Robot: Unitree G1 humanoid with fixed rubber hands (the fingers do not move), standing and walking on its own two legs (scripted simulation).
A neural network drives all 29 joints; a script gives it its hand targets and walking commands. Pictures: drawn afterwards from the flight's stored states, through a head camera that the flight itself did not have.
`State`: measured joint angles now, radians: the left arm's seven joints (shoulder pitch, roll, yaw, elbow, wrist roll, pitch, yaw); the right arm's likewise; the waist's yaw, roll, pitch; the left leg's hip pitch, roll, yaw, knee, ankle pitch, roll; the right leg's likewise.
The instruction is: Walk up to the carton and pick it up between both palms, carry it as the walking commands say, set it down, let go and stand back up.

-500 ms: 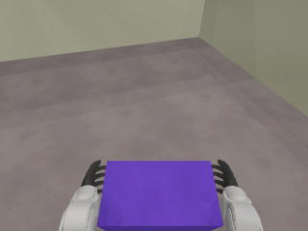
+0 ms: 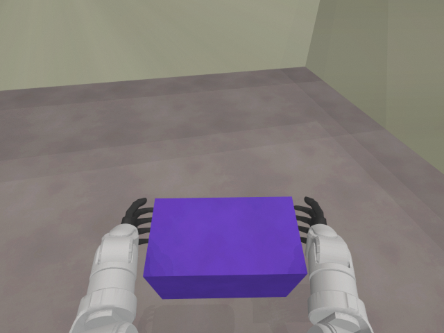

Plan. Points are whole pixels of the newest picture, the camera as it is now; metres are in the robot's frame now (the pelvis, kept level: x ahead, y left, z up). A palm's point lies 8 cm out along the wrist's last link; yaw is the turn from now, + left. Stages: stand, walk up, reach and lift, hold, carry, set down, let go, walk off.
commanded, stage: set down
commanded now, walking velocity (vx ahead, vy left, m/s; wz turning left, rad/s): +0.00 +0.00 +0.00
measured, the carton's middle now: (224, 250) +0.32 +0.00 -0.05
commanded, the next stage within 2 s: none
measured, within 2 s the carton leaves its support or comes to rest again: neither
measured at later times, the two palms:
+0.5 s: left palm (142, 252) +0.33 +0.18 -0.07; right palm (303, 258) +0.31 -0.18 -0.07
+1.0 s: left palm (152, 258) +0.36 +0.18 -0.15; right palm (294, 267) +0.34 -0.19 -0.16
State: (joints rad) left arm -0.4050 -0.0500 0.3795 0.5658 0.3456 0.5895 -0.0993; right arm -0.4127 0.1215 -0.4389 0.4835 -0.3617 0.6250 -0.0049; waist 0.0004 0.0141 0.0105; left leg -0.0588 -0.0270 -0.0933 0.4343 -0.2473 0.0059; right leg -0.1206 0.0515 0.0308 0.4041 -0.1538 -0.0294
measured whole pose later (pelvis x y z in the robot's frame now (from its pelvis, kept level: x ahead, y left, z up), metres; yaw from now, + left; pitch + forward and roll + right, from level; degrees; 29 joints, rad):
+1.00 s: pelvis -0.04 +0.00 -0.09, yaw +0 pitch +33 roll +2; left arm -0.64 -0.02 0.42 0.62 0.24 0.33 -0.03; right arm -0.59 0.08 -0.49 0.51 -0.24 0.34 -0.05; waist 0.01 0.00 -0.18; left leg -1.22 -0.08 -0.05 1.00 -0.36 -0.01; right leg -1.30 0.08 0.12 0.98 -0.26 0.01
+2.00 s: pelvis -0.06 +0.01 -0.24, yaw +2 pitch +52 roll +2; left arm -0.85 0.11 0.31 0.72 0.08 0.30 0.12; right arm -0.83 0.00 -0.45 0.64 -0.13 0.27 -0.13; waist -0.04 0.00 -0.34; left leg -1.98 -0.13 -0.04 1.61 -0.53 -0.02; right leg -2.04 0.08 0.08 1.56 -0.42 0.04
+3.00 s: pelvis -0.08 +0.02 -0.36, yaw +2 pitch +52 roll +0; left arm -1.26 0.25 0.20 0.89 0.02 0.27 0.11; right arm -1.15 -0.17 -0.46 0.75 -0.05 0.24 -0.11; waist -0.04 0.01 -0.04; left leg -2.35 -0.14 -0.01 2.00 -0.55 -0.01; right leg -2.39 0.08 0.06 1.92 -0.44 0.07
